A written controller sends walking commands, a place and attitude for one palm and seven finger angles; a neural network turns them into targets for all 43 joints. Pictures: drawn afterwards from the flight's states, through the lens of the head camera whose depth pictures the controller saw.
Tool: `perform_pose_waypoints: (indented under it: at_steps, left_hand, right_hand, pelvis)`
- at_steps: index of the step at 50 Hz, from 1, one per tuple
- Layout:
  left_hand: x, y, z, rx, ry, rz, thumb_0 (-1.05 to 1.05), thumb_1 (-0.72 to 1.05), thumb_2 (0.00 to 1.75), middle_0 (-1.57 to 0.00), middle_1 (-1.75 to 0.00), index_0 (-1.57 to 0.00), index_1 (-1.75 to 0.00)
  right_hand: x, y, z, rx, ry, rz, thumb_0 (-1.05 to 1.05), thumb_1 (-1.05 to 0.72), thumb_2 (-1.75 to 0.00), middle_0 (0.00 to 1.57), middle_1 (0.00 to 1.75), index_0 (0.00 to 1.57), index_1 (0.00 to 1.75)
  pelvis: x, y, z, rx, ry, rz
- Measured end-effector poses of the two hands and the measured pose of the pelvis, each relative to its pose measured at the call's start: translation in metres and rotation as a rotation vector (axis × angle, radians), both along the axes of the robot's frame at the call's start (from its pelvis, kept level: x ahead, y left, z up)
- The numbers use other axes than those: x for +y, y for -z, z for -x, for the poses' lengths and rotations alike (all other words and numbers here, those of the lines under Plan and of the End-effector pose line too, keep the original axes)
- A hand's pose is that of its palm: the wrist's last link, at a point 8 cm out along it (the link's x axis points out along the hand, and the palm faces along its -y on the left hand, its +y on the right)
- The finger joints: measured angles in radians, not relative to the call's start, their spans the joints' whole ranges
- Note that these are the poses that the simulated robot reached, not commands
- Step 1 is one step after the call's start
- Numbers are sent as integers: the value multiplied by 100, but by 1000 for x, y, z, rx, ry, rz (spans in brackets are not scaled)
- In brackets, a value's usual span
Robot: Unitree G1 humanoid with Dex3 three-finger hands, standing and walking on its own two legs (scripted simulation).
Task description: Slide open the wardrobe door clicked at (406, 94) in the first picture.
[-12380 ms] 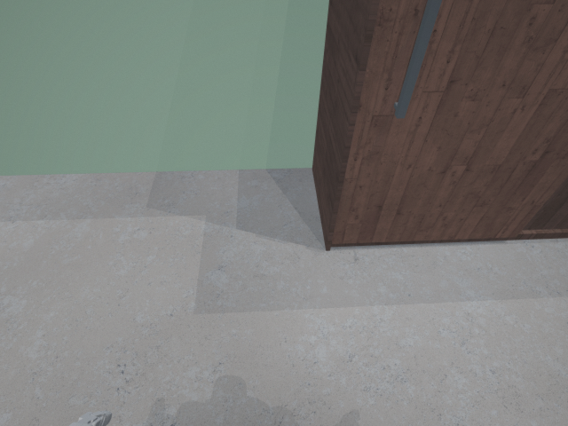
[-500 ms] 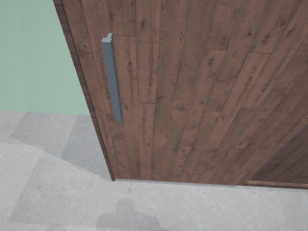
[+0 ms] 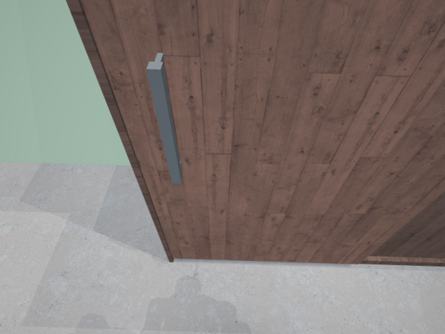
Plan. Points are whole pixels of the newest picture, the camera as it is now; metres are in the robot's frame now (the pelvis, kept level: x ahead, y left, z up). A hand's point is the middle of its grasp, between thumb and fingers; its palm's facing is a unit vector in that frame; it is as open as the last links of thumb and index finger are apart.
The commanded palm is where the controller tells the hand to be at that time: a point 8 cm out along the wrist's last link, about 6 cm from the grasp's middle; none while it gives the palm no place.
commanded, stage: come to a stop and stand still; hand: left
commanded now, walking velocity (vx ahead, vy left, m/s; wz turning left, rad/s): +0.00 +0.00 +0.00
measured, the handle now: (170, 128) +0.47 +0.15 +0.09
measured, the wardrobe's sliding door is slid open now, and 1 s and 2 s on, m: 0.00 0.00 0.00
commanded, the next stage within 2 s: look again from close up in 1.04 s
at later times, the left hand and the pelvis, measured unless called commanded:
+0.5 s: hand out of the picture -0.01 +0.18 -0.16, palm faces +0.00 -0.98 -0.21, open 7.4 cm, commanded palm none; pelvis -0.01 +0.00 +0.01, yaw -1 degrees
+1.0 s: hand out of the picture -0.01 +0.15 -0.17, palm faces +0.01 -0.98 -0.19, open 7.3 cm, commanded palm none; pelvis +0.00 -0.02 +0.01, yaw -1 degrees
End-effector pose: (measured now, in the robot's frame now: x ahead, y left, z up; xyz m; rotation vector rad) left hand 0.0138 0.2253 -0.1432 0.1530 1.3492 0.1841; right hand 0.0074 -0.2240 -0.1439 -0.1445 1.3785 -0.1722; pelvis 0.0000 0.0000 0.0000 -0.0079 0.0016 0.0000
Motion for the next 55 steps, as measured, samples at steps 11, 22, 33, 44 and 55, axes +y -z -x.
perform_pose_waypoints:
  at_steps: [11, 22, 33, 44, 55]
  left_hand:
    - [14, -11, 6, -42, 42, -21, 1, 91, 90, -20, -30, -20, -30]
    - [3, -14, 23, 13, 45, 0, 1, 91, 90, -20, -30, -20, -30]
    - [-15, -10, 32, 74, 28, 23, 1, 91, 90, -20, -30, -20, -30]
    - [-26, -7, 28, 83, 20, 32, 1, 92, 90, -20, -30, -20, -30]
    - [-30, -7, 23, 73, 12, 28, 1, 92, 90, -20, -30, -20, -30]
  right_hand:
    - [4, 1, -18, -159, -24, -12, 1, -93, -90, 20, 30, 20, 30]
    - [9, 3, 24, -37, -19, -49, 0, -92, -90, 20, 30, 20, 30]
    - [17, 4, 55, 86, 11, -81, 0, -91, -90, 20, 30, 20, 30]
    - [13, 4, 39, 67, 18, -80, 0, -90, -90, 20, 30, 20, 30]
    - [2, 3, 22, 41, 4, -62, 0, -91, -90, 20, 30, 20, 30]
  pelvis:
    - [10, 0, 10, -40, 14, -13]
    - [6, -5, 14, -21, 19, -21]
    - [-3, -6, 7, -20, 16, -21]
    - [-12, -6, 0, -19, 17, -19]
    - [-18, -7, -4, -19, 14, -18]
